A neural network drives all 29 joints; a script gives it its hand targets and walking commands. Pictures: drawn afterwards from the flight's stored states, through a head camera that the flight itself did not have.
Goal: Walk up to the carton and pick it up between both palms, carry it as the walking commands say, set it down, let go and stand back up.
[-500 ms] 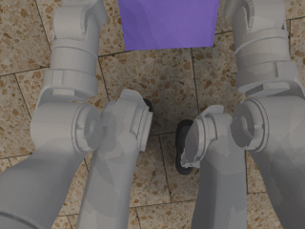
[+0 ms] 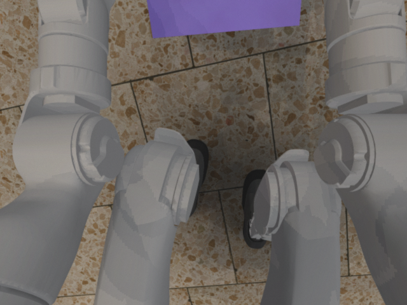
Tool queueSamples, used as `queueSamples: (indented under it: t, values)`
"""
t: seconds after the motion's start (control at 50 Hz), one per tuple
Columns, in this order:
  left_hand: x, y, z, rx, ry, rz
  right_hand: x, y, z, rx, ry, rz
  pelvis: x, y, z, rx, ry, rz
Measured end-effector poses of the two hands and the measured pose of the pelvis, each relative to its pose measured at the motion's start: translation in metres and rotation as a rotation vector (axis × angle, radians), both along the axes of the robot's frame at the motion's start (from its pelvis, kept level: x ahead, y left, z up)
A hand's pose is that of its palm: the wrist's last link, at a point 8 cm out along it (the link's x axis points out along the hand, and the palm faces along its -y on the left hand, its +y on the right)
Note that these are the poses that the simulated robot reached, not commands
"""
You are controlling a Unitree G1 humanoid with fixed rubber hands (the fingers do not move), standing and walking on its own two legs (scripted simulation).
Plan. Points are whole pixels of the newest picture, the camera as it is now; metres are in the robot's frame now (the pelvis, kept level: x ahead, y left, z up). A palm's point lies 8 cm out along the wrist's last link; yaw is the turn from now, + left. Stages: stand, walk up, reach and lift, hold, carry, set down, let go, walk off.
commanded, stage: set down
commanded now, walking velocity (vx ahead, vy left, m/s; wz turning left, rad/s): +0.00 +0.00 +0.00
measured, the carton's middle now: out of the picture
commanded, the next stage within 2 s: none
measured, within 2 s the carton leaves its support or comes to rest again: rests again in 0.80 s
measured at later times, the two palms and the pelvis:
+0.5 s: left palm out of the picture +0.55 +0.22 -0.14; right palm out of the picture +0.60 -0.05 -0.14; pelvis +0.02 +0.00 +0.00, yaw -1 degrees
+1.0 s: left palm out of the picture +0.56 +0.22 -0.15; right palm out of the picture +0.60 -0.06 -0.16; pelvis +0.02 +0.00 -0.01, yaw -2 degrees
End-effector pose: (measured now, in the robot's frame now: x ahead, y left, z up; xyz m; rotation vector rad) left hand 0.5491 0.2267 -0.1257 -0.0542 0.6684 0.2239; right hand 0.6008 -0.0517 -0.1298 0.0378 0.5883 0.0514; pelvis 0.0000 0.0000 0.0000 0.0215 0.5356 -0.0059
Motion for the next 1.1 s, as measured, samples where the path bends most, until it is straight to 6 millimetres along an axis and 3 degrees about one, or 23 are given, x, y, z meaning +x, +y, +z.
queueSamples:
  t: [0.32, 0.84, 1.1]
  values:
    - [0.003, -0.003, -0.010, -0.045, -0.034, 0.041, 0.000, -0.002, -0.007, 0.004, -0.017, -0.007, 0.018, -0.002, -0.003, 0.015, 0.047, -0.017]
    - [0.015, -0.002, -0.022, -0.026, -0.022, -0.003, 0.005, -0.005, -0.021, 0.013, -0.025, -0.005, 0.020, 0.005, -0.008, 0.009, 0.040, -0.033]
    - [0.010, -0.003, -0.029, -0.034, -0.020, -0.004, 0.000, -0.007, -0.029, 0.029, -0.029, 0.005, 0.019, 0.000, -0.013, 0.021, 0.008, -0.035]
